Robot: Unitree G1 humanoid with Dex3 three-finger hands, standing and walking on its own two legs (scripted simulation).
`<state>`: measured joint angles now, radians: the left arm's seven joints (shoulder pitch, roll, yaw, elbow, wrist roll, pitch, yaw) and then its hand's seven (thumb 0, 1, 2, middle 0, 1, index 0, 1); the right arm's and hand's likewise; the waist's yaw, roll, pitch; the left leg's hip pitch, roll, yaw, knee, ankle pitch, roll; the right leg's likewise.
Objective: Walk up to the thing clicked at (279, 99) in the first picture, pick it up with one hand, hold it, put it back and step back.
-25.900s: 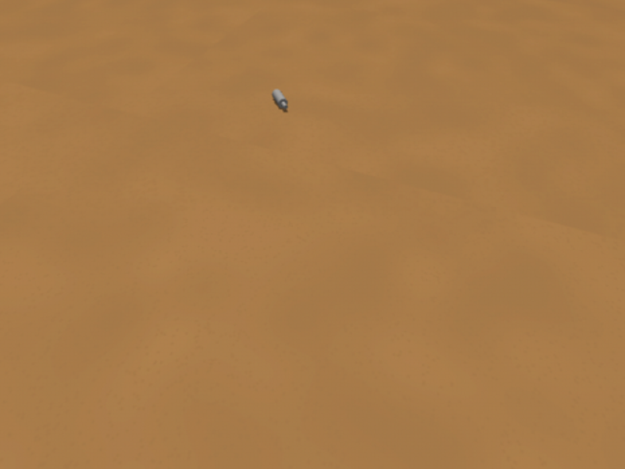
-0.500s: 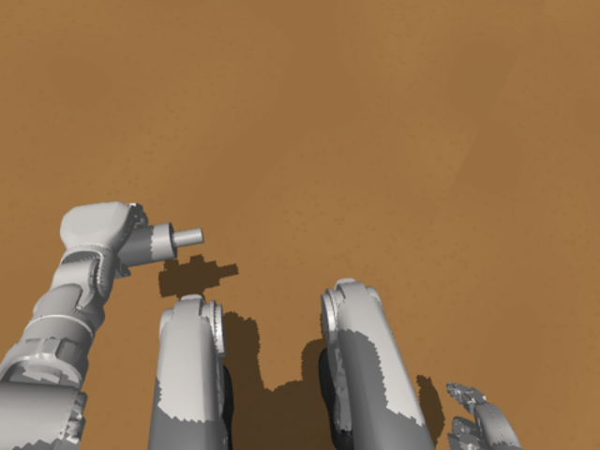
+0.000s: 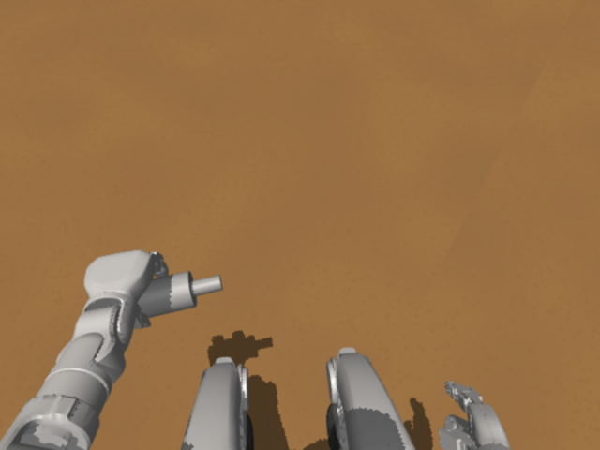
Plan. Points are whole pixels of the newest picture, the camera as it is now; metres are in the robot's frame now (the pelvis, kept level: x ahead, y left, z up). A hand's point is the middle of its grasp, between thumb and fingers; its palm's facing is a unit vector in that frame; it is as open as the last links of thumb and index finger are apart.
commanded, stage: lift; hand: left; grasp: from above
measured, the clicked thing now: (168, 294) +0.37 +0.19 -0.12
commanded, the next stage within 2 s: hold in 0.72 s
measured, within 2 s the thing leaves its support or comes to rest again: neither
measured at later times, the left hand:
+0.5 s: hand (107, 253) +0.37 +0.22 +0.04, palm faces -0.42 -0.08 -0.90, open 8.9 cm
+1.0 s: hand (87, 225) +0.37 +0.22 +0.09, palm faces -0.41 -0.06 -0.91, open 9.1 cm
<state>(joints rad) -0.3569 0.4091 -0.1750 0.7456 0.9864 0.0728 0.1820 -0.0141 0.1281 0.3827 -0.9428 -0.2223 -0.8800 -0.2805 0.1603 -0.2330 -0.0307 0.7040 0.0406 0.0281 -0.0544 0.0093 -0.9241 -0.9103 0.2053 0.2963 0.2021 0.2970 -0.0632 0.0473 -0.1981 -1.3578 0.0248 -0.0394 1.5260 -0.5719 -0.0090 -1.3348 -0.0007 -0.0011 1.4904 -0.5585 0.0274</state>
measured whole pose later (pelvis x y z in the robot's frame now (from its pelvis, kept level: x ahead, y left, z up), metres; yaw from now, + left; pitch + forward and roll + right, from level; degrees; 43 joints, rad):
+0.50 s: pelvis +0.05 +0.00 +0.12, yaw +0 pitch +12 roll -1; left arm -0.33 0.36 -0.19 0.85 1.00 0.05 0.19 -0.01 0.12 0.41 -0.93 -0.24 -0.86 -0.31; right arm 0.26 -0.25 -0.05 0.73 0.04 0.03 -0.05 0.01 -0.92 -0.91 0.20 0.30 0.20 0.30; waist -0.06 0.03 -0.11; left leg -0.75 0.03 0.00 0.96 -0.43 -0.01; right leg -0.75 0.00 0.02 0.94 -0.41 0.03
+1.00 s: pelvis +0.07 +0.00 +0.15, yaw -1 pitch +7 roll +0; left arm -0.29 0.36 -0.21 0.79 1.00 0.04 0.13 0.00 0.11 0.47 -0.88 -0.32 -0.82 -0.38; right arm 0.24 -0.25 -0.05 0.70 0.05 0.05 -0.03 0.01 -0.92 -0.91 0.20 0.30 0.20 0.30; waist -0.03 0.03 -0.08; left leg -0.48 0.02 0.02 0.71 -0.35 0.00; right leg -0.48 -0.01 0.04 0.70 -0.33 0.03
